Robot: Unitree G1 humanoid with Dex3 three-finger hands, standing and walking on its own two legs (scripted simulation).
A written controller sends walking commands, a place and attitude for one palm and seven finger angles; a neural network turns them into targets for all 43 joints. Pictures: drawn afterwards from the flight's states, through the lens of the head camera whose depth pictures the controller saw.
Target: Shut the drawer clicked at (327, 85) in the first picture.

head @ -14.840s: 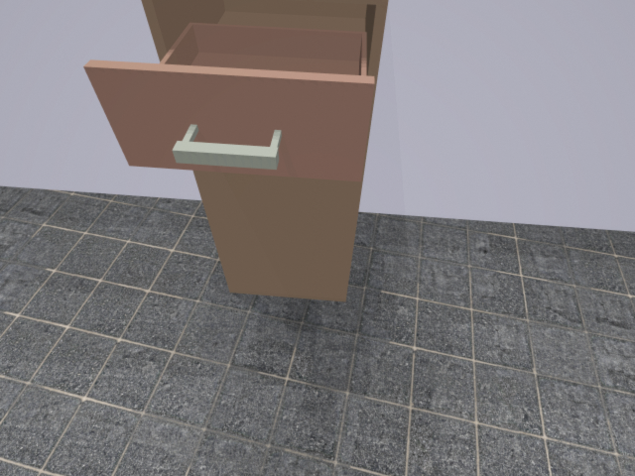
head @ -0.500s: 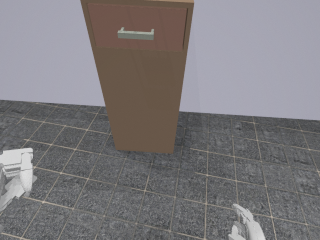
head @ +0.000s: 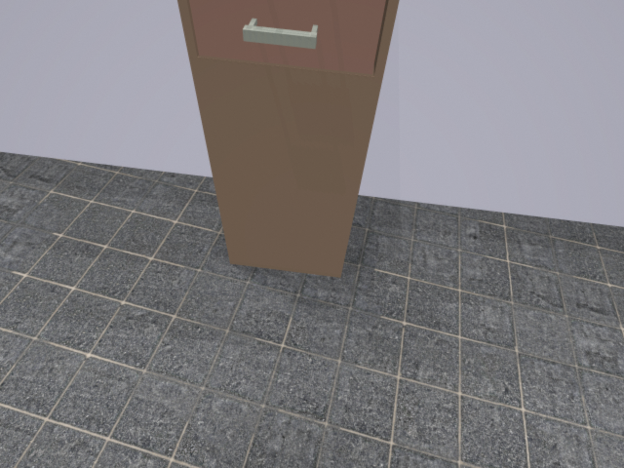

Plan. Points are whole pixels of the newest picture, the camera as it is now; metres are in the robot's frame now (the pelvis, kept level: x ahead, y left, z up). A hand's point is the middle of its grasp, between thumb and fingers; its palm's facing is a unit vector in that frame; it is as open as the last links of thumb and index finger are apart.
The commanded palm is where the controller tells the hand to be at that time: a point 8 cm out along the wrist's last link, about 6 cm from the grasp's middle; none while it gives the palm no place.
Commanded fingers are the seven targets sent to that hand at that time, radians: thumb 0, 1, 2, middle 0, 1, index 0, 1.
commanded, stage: let the arm hang, fingers relaxed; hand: left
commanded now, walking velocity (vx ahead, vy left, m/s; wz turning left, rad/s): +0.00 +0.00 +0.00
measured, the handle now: (282, 31) +0.85 +0.12 +0.14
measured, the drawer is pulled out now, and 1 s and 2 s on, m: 0.00 0.00 0.00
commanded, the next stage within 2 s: look to check the result in 0.60 s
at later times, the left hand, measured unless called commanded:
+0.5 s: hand out of the picture +0.06 +0.20 -0.16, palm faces -0.01 -0.96 -0.27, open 7.3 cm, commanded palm none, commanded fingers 0.00 0.90 0.90 -0.20 -0.30 -0.20 -0.30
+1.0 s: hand out of the picture +0.05 +0.20 -0.16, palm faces -0.02 -0.96 -0.27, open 7.4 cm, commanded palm none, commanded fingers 0.00 0.90 0.90 -0.20 -0.30 -0.20 -0.30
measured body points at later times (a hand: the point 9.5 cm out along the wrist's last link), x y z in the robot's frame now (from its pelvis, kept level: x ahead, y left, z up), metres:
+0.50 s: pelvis +0.01 +0.00 +0.00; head +0.01 -0.02 +0.45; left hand +0.06 +0.25 -0.14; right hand +0.04 -0.25 -0.16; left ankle +0.06 +0.10 -0.74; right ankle -0.03 -0.10 -0.74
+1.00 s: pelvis +0.02 -0.01 +0.01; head +0.03 -0.02 +0.45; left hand +0.06 +0.25 -0.14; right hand +0.05 -0.27 -0.15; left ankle +0.06 +0.10 -0.74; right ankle -0.03 -0.10 -0.74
